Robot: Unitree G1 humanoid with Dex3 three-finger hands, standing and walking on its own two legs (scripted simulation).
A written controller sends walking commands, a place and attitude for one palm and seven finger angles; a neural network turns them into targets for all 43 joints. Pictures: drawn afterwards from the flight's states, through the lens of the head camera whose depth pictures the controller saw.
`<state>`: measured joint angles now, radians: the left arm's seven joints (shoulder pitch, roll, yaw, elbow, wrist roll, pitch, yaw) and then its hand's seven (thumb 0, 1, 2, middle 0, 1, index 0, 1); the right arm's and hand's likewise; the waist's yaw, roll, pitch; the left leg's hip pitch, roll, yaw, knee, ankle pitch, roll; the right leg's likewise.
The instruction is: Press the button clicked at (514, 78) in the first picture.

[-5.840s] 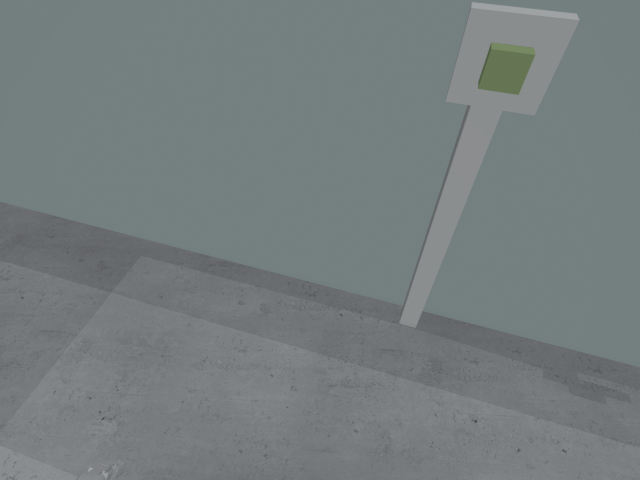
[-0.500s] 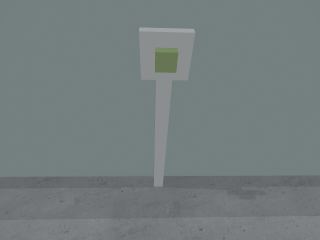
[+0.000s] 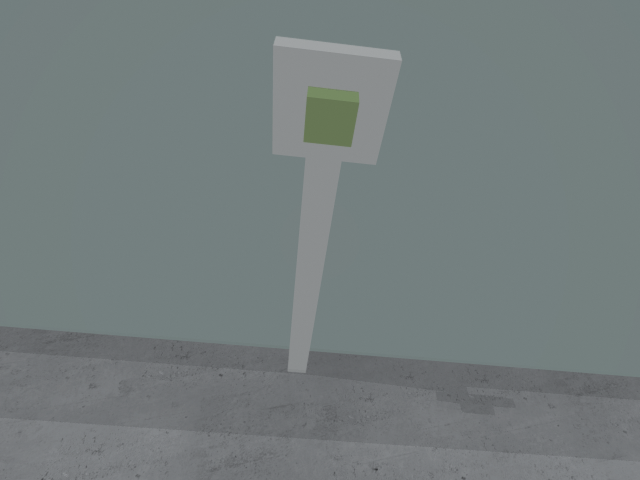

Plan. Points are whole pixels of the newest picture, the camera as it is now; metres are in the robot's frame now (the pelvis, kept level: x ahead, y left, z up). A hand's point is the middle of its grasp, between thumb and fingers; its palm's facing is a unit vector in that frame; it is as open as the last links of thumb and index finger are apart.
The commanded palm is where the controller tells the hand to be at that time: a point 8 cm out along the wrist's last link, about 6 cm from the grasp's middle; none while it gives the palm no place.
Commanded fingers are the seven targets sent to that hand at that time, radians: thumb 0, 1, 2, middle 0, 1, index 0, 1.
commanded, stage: shuffle to correct the standing spot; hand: left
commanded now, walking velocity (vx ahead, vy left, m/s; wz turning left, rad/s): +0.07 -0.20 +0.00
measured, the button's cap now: (330, 116) +0.53 +0.05 +0.20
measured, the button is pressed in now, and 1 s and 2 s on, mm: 0 0 0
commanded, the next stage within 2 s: come to a stop and stand still in 0.50 s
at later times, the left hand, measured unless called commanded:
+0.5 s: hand out of the picture +0.11 +0.06 -0.16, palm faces +0.03 -0.97 -0.22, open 7.4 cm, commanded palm none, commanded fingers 0.00 0.90 0.90 -0.20 -0.30 -0.20 -0.30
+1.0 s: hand out of the picture +0.09 -0.03 -0.16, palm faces +0.08 -0.97 -0.22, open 7.4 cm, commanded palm none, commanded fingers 0.00 0.90 0.90 -0.20 -0.30 -0.20 -0.30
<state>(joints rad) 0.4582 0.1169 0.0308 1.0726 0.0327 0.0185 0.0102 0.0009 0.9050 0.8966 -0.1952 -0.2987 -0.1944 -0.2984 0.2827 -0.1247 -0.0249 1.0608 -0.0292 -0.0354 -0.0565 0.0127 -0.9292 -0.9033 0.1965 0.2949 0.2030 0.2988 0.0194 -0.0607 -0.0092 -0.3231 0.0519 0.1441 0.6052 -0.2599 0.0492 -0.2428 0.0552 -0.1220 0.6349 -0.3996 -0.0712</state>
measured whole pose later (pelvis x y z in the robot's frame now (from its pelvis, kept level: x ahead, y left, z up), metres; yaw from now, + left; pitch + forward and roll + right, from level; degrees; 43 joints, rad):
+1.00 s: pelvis +0.08 -0.20 +0.01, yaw +1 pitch +0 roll +2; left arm 0.27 0.14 0.02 1.03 0.03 -0.01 0.03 0.00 0.91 0.90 -0.20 -0.30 -0.20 -0.30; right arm 0.20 -0.19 -0.05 1.02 -0.01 0.05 -0.02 0.01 -0.92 -0.90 0.20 0.29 0.20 0.30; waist 0.03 0.00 0.08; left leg -0.37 -0.01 0.05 0.92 -0.51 -0.03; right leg -0.29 -0.08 -0.07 0.55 -0.25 0.00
